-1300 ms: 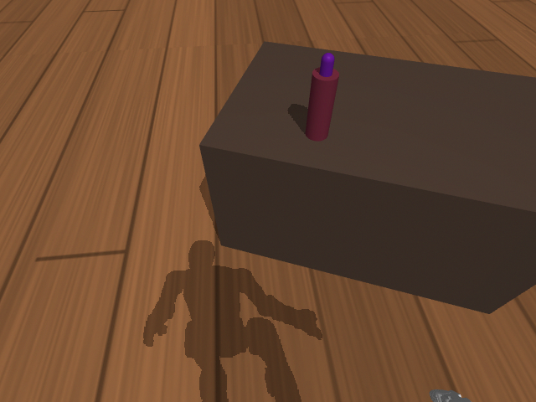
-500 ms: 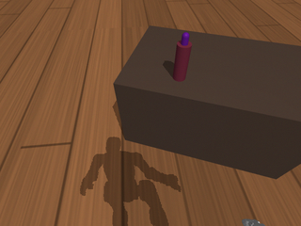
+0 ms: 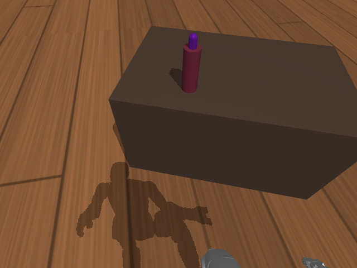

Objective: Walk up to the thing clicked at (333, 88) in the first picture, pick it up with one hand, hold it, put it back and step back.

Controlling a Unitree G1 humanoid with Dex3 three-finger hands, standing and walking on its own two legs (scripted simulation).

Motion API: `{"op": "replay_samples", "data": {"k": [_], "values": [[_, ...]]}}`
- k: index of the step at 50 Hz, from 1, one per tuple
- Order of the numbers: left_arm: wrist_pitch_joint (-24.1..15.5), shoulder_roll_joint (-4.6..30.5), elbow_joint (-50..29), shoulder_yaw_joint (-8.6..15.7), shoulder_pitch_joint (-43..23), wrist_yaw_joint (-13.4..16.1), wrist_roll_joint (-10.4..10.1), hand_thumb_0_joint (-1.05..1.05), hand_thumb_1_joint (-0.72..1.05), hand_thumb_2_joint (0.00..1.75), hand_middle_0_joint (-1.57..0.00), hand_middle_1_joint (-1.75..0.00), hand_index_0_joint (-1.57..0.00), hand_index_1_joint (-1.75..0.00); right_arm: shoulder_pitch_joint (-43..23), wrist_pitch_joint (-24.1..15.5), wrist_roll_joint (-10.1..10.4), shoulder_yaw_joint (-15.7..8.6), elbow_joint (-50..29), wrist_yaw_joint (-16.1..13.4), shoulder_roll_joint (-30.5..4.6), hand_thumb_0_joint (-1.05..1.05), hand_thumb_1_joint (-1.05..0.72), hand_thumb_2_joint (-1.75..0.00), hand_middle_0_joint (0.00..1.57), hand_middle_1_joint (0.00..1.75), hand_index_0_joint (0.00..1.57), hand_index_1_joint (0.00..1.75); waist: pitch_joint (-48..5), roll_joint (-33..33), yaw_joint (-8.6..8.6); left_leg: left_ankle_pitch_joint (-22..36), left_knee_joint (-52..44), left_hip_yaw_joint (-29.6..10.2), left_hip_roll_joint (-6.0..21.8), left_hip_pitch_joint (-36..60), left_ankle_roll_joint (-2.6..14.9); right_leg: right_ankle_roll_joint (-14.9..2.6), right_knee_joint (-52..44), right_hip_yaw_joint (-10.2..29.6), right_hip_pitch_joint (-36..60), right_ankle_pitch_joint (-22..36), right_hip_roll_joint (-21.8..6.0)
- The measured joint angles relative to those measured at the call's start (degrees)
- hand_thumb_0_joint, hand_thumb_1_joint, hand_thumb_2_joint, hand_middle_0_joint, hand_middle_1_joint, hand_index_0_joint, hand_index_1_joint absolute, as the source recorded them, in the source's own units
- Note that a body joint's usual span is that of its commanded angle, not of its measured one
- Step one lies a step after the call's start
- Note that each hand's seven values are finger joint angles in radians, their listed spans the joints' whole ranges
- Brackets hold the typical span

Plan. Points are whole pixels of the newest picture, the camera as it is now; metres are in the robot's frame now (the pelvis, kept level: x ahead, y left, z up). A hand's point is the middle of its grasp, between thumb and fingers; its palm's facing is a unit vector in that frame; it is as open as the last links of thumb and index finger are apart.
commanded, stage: walk up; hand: left
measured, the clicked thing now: (191, 63) +0.84 -0.06 -0.04
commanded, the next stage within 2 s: none
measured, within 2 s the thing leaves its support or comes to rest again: neither
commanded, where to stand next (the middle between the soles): +0.33 -0.20 m, yaw -13 degrees
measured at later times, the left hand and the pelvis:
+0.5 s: hand (127, 228) +0.23 +0.15 -0.18, palm faces -0.22 -0.93 -0.29, open 7.4 cm; pelvis +0.13 -0.10 -0.02, yaw -10 degrees
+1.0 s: hand (180, 161) +0.42 -0.01 -0.14, palm faces -0.29 -0.88 -0.38, open 7.4 cm; pelvis +0.25 -0.22 -0.02, yaw -16 degrees
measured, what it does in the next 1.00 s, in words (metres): walks ahead, turning right: right foot, then left foot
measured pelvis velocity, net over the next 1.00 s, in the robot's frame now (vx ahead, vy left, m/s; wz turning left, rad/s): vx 0.25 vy -0.22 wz -0.28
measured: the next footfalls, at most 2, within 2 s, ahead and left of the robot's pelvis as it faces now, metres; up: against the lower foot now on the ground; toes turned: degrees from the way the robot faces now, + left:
right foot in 0.12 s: +0.14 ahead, -0.22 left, +0.00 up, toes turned -7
left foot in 0.40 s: +0.20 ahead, +0.00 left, +0.00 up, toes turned -3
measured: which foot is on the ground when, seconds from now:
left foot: down 0.00-0.14, up 0.16-0.38, down 0.40-0.78, up 0.80-1.00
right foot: up 0.00-0.10, down 0.12-0.40, up 0.42-0.74, down 0.76-1.00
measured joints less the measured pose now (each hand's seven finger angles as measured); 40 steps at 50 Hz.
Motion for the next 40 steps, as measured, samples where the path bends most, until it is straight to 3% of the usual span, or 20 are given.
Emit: {"op": "replay_samples", "data": {"k": [3, 6, 7, 8, 10, 12, 14, 17, 19, 21, 24, 27, 31, 34, 37, 39, 40], "values": [[0.1, 1.0, -1.6, 0.7, 1.0, -1.2, 0.0, 0.0, 0.9, 0.9, -0.2, -0.3, -0.2, -0.3, 1.4, 0.1, -0.4, -1.0, -1.1, 0.1, -2.4, 0.0, -0.9, -0.9, 0.21, 0.3, 0.21, 0.3, 0.8, 0.5, -0.06, -3.0, 3.1, 1.4, 2.3, 0.8, -1.37, 0.04, -5.1, -0.5, -0.6, 1.2, -2.5], [-0.6, 1.7, -2.6, 0.9, 2.1, -1.6, 0.0, 0.0, 0.9, 0.9, -0.2, -0.29, -0.2, -0.3, 2.3, 0.6, -0.5, -1.7, -1.9, 0.1, -4.6, 0.0, -0.9, -0.9, 0.2, 0.3, 0.21, 0.3, 0.9, 1.4, -0.28, -7.9, 9.2, 2.3, 5.4, 0.4, -2.31, -0.74, -10.7, -2.8, 1.1, 4.7, -3.1], [-1.2, 1.8, -2.9, 1.1, 2.3, -1.5, 0.0, 0.0, 0.9, 0.9, -0.2, -0.29, -0.2, -0.3, 2.5, 1.0, -0.4, -1.8, -2.2, 0.1, -5.4, 0.0, -0.9, -0.9, 0.2, 0.3, 0.2, 0.3, 1.0, 2.4, -0.46, -10.5, 13.2, 1.8, 7.1, -0.6, -1.26, 0.38, -10.9, -3.7, 1.5, 7.8, -2.0], [-1.8, 1.5, -3.3, 1.3, 2.3, -1.2, 0.0, 0.0, 0.9, 0.9, -0.2, -0.29, -0.2, -0.3, 2.5, 1.5, -0.2, -1.9, -2.2, -0.2, -6.0, 0.0, -0.9, -0.9, 0.2, 0.3, 0.2, 0.3, 1.4, 3.6, -0.67, -12.7, 19.3, -0.1, 8.4, -2.7, 0.29, 1.27, -8.9, -4.7, 1.4, 7.4, -0.7], [-2.6, 0.5, -4.8, 1.1, 2.8, -0.5, -0.5, 0.0, 0.9, 0.9, -0.2, -0.29, -0.2, -0.3, 2.1, 2.7, 0.6, -1.6, -2.1, -0.4, -6.3, 0.0, -0.9, -0.9, 0.2, 0.3, 0.2, 0.3, 1.7, 4.1, -0.05, -16.2, 32.3, -3.8, 5.9, -8.1, 1.47, 1.25, -6.6, -4.9, 1.1, 5.1, 0.7], [-2.8, -1.0, -6.0, 0.2, 3.3, 0.0, -1.1, 0.0, 0.9, 0.9, -0.2, -0.29, -0.2, -0.3, 1.8, 2.9, 1.3, -1.0, -2.4, 0.0, -6.2, 0.01, -0.9, -0.9, 0.2, 0.3, 0.2, 0.3, 2.0, 4.5, 0.48, -15.4, 39.9, -4.2, 3.3, -12.8, 2.17, 0.2, -8.3, -4.9, 2.8, 4.9, 1.8], [-2.8, -2.1, -6.9, -0.7, 4.0, 0.4, -1.2, 0.0, 0.9, 0.9, -0.2, -0.29, -0.21, -0.3, 2.1, 2.1, 1.7, -0.4, -3.3, 0.5, -5.5, 0.01, -0.91, -0.9, 0.2, 0.3, 0.2, 0.3, 1.8, 4.5, 0.95, -14.6, 39.1, -2.6, 1.9, -15.8, 2.69, -0.73, -10.8, -4.7, 4.5, 5.3, 2.7], [-2.6, -2.6, -8.0, -1.6, 5.1, 0.6, -0.8, 0.0, 0.9, 0.9, -0.2, -0.3, -0.21, -0.3, 3.4, 0.9, 1.6, 0.4, -5.1, 1.4, -3.7, 0.0, -0.91, -0.9, 0.2, 0.3, 0.2, 0.3, 1.2, 3.5, 1.47, -14.7, 29.9, -1.0, 0.6, -17.4, 2.86, -1.59, -13.0, -4.3, 6.3, 5.2, 3.8], [-2.4, -2.3, -8.8, -1.9, 5.6, 0.6, -0.7, 0.0, 0.9, 0.9, -0.2, -0.3, -0.21, -0.3, 4.7, -0.1, 1.4, 0.7, -6.2, 1.7, -2.5, 0.0, -0.9, -0.9, 0.2, 0.3, 0.2, 0.3, 0.8, 2.3, 1.57, -10.5, 21.8, -0.3, -0.3, -16.4, 2.79, -1.68, -12.4, -3.8, 6.8, 3.9, 4.2], [-1.9, -1.8, -9.3, -1.9, 6.3, 1.0, -0.8, 0.0, 0.9, 0.9, -0.21, -0.3, -0.21, -0.3, 6.6, -1.7, 0.5, 0.7, -7.6, 1.4, -1.8, 0.0, -0.9, -0.9, 0.2, 0.3, 0.2, 0.3, 0.2, 0.7, 1.04, -1.9, 16.8, 0.5, -0.8, -14.6, 2.55, -2.64, -6.1, -1.7, 4.9, -0.9, 5.0], [-0.9, -1.3, -7.8, -1.9, 5.6, 1.8, -0.8, 0.0, 0.9, 0.9, -0.2, -0.3, -0.21, -0.3, 8.6, -2.3, 0.6, 1.2, -7.5, 0.7, -0.7, 0.0, -0.9, -0.9, 0.2, 0.3, 0.2, 0.3, -0.5, -1.7, -1.16, -4.1, 17.3, 1.6, -0.9, -12.6, 2.29, -2.64, 8.6, 3.5, -0.6, -2.3, 7.6], [-1.7, -0.5, -7.5, -1.6, 4.5, 1.4, -0.9, 0.0, 0.9, 0.9, -0.2, -0.3, -0.21, -0.3, 10.3, -1.8, 0.9, 1.5, -6.4, 0.4, -0.2, 0.0, -0.9, -0.9, 0.2, 0.3, 0.21, 0.3, -0.3, -2.9, -2.02, -4.3, 13.1, 2.3, -0.2, -8.2, 1.74, -1.16, 13.0, 3.3, -4.4, 1.8, 6.3], [-2.3, 0.3, -8.3, -0.9, 2.7, 0.8, -1.3, 0.0, 0.9, 0.9, -0.2, -0.3, -0.21, -0.3, 12.1, -2.2, 0.8, 1.3, -6.6, 0.6, -0.8, 0.0, -0.9, -0.9, 0.2, 0.3, 0.21, 0.3, 1.2, -2.5, -2.6, -4.1, 8.5, 3.1, 1.5, -3.2, 0.27, 0.09, 7.3, 1.8, -6.7, 4.5, 2.5], [-2.2, 0.5, -9.3, -0.7, 0.6, 0.3, -1.6, 0.0, 0.9, 0.9, -0.2, -0.3, -0.21, -0.3, 12.8, -2.1, 0.7, 1.1, -7.7, 0.8, -2.1, 0.0, -0.9, -0.9, 0.2, 0.3, 0.21, 0.3, 2.7, -1.5, -3.08, -5.5, 7.9, 3.6, 2.9, -1.0, -1.12, -0.66, -1.9, -0.5, -5.9, 5.5, 0.0], [-2.6, 0.4, -9.9, -0.7, -1.2, 0.1, -1.8, 0.0, 0.9, 0.9, -0.2, -0.3, -0.2, -0.3, 13.1, -1.1, 0.7, 1.0, -8.6, 1.0, -3.5, 0.0, -0.9, -0.9, 0.2, 0.3, 0.21, 0.3, 3.1, 0.1, -3.67, -8.8, 10.7, 3.7, 4.8, -0.3, -2.41, -1.86, -9.5, -3.4, -2.8, 7.7, -0.4], [-3.8, 0.3, -10.2, -0.6, -2.2, 0.6, -1.9, 0.0, 0.9, 0.9, -0.2, -0.3, -0.2, -0.3, 12.9, -0.2, 1.0, 1.0, -8.8, 0.9, -4.1, 0.0, -0.9, -0.9, 0.2, 0.3, 0.2, 0.3, 3.4, 1.7, -3.77, -11.4, 18.7, 2.2, 7.0, -2.5, -0.71, -1.16, -11.3, -4.6, -0.5, 10.7, 1.2], [-4.3, 0.0, -10.6, -0.5, -2.7, 1.1, -1.9, 0.0, 0.9, 0.9, -0.2, -0.3, -0.2, -0.3, 12.0, 0.5, 1.4, 1.2, -8.7, 0.7, -4.0, 0.0, -0.9, -0.9, 0.2, 0.3, 0.2, 0.3, 4.0, 2.4, -3.69, -12.1, 25.3, -0.2, 7.1, -4.8, 0.54, -0.73, -9.3, -5.0, -0.5, 9.5, 1.9]]}}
